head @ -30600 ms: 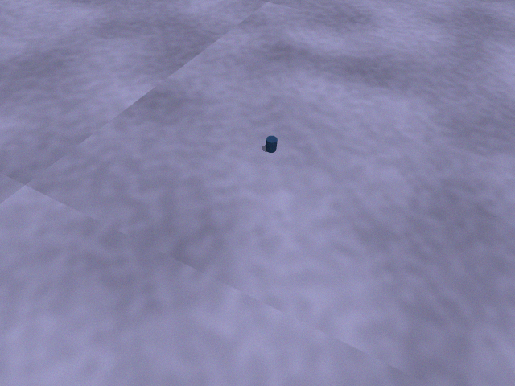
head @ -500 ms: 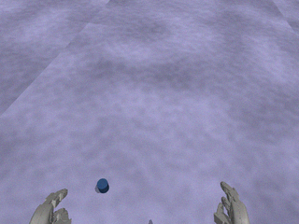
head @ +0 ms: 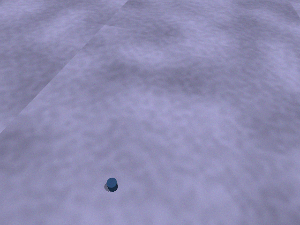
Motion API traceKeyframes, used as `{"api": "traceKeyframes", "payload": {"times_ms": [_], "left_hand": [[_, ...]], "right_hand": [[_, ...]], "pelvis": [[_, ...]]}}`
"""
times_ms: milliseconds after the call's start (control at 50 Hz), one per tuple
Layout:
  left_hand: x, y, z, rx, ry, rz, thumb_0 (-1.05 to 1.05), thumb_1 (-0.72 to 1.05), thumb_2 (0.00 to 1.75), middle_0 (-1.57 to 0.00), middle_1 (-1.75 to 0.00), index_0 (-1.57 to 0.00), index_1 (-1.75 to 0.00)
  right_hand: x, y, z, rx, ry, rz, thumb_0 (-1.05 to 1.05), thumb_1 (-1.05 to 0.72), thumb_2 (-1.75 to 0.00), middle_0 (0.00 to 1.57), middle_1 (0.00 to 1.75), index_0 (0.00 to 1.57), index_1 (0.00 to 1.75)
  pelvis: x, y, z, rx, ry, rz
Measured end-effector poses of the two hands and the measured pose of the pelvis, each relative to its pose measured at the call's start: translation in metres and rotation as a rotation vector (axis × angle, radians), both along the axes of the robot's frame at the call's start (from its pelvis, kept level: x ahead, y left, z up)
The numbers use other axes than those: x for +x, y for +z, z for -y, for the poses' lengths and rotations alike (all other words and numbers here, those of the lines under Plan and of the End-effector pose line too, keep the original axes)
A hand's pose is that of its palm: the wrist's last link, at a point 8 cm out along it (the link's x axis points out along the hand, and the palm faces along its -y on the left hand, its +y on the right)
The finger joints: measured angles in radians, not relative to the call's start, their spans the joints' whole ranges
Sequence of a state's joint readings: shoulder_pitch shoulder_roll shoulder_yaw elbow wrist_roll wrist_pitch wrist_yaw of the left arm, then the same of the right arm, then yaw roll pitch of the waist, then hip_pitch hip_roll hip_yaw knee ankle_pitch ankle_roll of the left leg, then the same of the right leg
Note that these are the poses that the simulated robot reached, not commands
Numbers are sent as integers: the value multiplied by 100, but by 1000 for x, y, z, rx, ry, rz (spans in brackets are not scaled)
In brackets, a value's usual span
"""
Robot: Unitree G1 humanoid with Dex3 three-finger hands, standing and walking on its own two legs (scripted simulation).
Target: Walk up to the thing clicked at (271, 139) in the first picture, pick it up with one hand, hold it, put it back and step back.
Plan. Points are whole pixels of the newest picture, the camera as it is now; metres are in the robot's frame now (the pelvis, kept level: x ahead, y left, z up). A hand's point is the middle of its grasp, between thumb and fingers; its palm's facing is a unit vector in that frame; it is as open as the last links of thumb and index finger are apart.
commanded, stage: stand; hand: left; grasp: from above
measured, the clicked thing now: (112, 184) +0.47 +0.21 -0.73
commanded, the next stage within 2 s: none
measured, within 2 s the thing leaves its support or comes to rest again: neither
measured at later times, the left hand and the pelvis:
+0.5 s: hand out of the picture +0.04 +0.24 -0.15, palm faces +0.03 -0.94 -0.35, open 7.4 cm; pelvis -0.01 -0.01 +0.01, yaw +0 degrees
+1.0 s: hand out of the picture +0.06 +0.23 -0.14, palm faces +0.02 -0.94 -0.33, open 7.4 cm; pelvis -0.01 -0.02 +0.02, yaw +0 degrees
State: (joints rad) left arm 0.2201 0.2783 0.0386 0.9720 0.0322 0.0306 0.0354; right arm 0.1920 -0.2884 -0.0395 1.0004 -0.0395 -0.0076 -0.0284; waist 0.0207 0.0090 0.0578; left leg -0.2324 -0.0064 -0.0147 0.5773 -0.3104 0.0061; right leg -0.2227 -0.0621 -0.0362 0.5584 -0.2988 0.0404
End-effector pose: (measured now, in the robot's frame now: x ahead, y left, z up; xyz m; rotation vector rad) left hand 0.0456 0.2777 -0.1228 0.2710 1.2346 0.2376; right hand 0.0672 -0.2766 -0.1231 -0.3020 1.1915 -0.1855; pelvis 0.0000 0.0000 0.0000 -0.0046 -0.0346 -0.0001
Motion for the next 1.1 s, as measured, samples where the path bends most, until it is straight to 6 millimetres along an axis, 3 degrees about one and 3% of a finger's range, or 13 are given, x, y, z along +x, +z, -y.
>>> {"api": "traceKeyframes", "payload": {"times_ms": [160,620,1100], "left_hand": [[-15,4,1,-6,18,-42,1,90,90,-20,-30,-21,-30],[-14,15,0,15,13,-47,1,90,90,-20,-30,-21,-30],[12,17,7,4,-9,-23,1,90,89,-20,-30,-21,-30]], "right_hand": [[-9,3,-5,20,-19,-23,1,-90,-90,20,30,20,30],[-25,7,19,10,-27,-68,1,-91,-90,20,30,20,30],[-12,10,26,2,-17,-61,1,-91,-90,20,30,20,30]], "pelvis": [[-3,9,0,3,1,32],[-11,15,11,4,7,31],[-3,16,16,3,1,21]]}}
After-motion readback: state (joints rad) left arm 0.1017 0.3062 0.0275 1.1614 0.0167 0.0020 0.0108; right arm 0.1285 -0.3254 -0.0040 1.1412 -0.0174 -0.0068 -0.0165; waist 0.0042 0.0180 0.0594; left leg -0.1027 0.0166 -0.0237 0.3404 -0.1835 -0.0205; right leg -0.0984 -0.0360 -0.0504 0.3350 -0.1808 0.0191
